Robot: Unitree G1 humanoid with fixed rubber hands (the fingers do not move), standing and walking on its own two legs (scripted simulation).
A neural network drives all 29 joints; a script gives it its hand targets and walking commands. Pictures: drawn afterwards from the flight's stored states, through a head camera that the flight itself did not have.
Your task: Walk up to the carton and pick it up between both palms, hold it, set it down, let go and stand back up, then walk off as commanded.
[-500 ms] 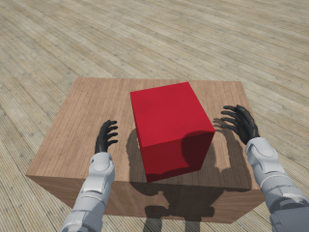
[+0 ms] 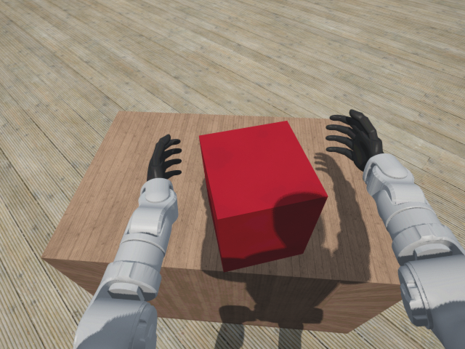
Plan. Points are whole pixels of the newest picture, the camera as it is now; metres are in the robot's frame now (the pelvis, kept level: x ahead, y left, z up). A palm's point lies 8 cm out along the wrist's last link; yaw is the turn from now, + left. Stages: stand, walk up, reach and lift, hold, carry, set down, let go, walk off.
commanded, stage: reach and lift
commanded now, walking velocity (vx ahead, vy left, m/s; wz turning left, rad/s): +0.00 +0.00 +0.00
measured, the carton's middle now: (254, 198) +0.43 -0.03 -0.06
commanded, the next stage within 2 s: none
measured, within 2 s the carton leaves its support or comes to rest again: neither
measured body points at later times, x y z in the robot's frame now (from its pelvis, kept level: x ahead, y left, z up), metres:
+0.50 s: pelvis +0.00 +0.00 +0.00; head +0.04 +0.00 +0.45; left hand +0.42 +0.15 +0.08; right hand +0.45 -0.22 +0.11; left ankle -0.03 +0.13 -0.73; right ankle +0.05 -0.13 -0.74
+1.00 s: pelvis +0.00 -0.01 -0.02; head +0.13 -0.02 +0.42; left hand +0.40 +0.15 -0.05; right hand +0.45 -0.20 -0.02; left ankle -0.03 +0.13 -0.73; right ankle +0.05 -0.13 -0.74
